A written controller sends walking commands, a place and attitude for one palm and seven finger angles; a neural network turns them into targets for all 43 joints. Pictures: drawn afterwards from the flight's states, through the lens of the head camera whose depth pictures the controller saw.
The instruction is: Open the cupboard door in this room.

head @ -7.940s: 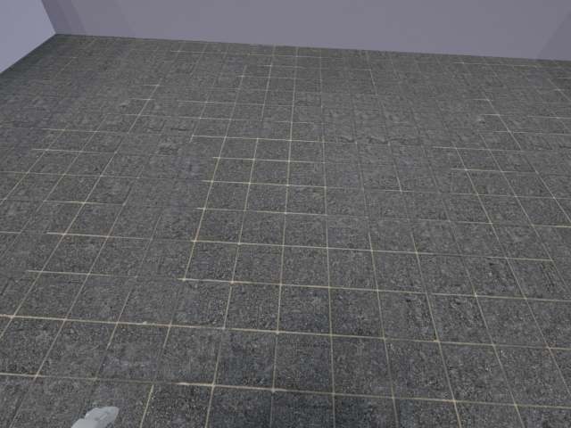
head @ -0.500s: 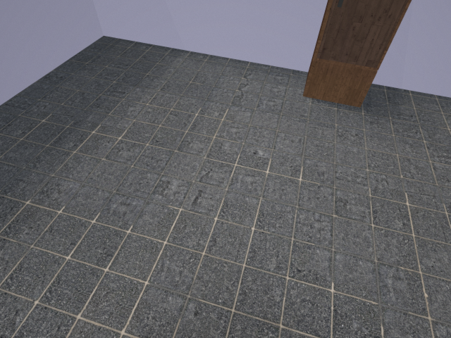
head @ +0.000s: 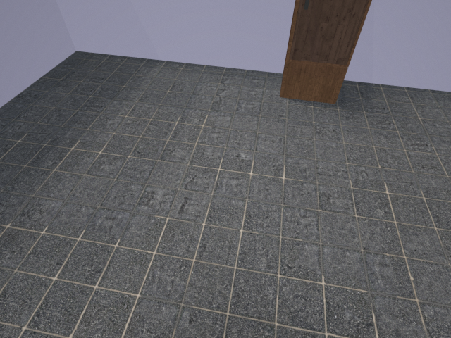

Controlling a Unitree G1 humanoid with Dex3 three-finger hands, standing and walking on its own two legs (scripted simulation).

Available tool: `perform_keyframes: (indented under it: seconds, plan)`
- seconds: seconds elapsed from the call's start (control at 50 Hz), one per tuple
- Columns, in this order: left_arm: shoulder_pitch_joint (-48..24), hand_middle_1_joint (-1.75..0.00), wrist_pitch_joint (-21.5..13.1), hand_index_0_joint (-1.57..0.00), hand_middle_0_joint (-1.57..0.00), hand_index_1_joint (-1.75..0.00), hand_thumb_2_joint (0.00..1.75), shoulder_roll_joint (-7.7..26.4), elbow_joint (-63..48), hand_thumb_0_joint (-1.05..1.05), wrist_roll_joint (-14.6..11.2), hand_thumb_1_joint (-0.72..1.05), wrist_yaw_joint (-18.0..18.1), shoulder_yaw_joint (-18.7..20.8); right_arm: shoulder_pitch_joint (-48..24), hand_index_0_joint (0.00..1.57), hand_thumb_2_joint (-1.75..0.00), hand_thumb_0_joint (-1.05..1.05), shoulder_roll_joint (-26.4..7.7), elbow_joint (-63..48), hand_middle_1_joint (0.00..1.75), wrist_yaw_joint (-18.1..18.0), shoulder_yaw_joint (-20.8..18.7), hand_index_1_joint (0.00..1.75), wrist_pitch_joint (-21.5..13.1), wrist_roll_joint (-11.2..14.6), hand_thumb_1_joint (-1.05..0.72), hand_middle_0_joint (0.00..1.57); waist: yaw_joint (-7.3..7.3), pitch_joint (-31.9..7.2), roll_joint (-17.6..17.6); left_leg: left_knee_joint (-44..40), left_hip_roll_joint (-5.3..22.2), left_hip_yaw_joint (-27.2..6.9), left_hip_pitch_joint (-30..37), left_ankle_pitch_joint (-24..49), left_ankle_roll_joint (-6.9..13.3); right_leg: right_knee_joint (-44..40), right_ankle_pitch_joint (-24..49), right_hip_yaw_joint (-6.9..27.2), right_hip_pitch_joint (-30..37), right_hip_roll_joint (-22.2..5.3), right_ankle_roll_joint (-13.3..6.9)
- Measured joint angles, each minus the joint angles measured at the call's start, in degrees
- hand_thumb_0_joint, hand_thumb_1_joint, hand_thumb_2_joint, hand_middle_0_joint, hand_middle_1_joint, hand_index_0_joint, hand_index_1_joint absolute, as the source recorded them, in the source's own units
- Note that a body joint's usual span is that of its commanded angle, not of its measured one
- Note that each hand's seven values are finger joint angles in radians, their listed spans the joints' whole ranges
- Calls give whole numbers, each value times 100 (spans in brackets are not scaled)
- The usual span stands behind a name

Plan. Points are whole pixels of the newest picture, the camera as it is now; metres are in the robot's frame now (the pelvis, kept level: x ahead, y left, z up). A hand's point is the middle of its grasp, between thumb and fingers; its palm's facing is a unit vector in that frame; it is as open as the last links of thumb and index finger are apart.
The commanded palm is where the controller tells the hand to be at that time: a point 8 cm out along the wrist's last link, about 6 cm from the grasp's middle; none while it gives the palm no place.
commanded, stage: turn or walk to find it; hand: left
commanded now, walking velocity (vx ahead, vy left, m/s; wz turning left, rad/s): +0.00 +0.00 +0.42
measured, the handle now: out of the picture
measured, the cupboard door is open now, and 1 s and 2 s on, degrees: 0 0 0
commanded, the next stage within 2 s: stand and wait in 0.18 s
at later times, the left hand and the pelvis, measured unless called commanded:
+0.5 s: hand out of the picture -0.01 +0.19 -0.18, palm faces +0.13 -0.97 -0.19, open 7.4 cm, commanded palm none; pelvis +0.00 +0.01 +0.00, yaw +5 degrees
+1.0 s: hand out of the picture +0.03 +0.24 -0.16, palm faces +0.09 -0.95 -0.31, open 7.4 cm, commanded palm none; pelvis +0.00 +0.00 +0.00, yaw +4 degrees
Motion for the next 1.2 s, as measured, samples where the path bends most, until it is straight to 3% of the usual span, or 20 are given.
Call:
perform_keyframes:
  seconds: [0.14, 0.3, 0.46, 0.6, 0.96, 1.1, 1.2]
  plan:
    - [-14, -29, 20, -20, -20, -30, 89, 29, -55, 0, -10, 91, 26, 14, 77, 20, -90, 1, -62, -22, 29, 32, -21, 30, 35, -9, -91, 20, -27, 28, -19, 22, -62, -144, -103, 57, 5, 25, -8, -144, -38, -68, 9]
    - [24, -29, 114, -20, -20, -30, 89, 22, -185, 0, 12, 90, 39, 89, 22, 20, -90, 1, -96, -204, 29, 73, -90, 30, 175, -43, -91, 20, 37, 132, -20, 556, -138, -373, -551, -128, 38, 369, -184, -369, -302, -159, 21]
    - [104, -29, 83, -20, -20, -30, 89, 44, -18, 0, 9, 90, 32, 37, -94, 20, -90, 1, -23, -207, 29, 52, -25, 30, 46, -6, -91, 20, 105, 49, -116, 369, -208, -400, -397, -81, 106, 201, -147, -397, -139, -221, 110]
    - [135, -29, 9, -20, -20, -30, 89, 36, 80, 0, 17, 90, 4, -11, -298, 20, -90, 1, -173, -233, 30, 38, -29, 30, -3, 7, -92, 20, 139, 20, -33, 135, -222, -371, -204, 10, 115, -12, -58, -371, 33, -226, 123]
    - [-312, -29, -39, -20, -20, -30, 89, 648, 29, 0, 18, 90, -77, 63, -600, 20, -90, 1, -780, -205, 30, 100, -21, 30, -5, -9, -91, 20, 76, 120, 1, -245, -154, -355, 57, 178, 44, -341, 88, -358, 257, -144, 57]
    - [-537, -29, 90, -20, -20, -30, 90, 630, -257, 0, 5, 90, -2, 91, -553, 20, -90, 1, -798, -381, 29, 117, -33, 30, 173, -41, -91, 20, 20, 130, 41, 267, -182, -540, -332, -13, 12, 12, -118, -555, 29, -186, 42]
    - [-602, -29, 137, -20, -20, -30, 89, 466, -494, 0, 60, 90, -1, 82, -416, 20, -90, 1, -615, -509, 29, 153, -81, 30, 303, -47, -91, 20, -51, 253, 22, 1428, 2, -139, -837, -740, -50, 423, -393, -900, -32, -315, 60]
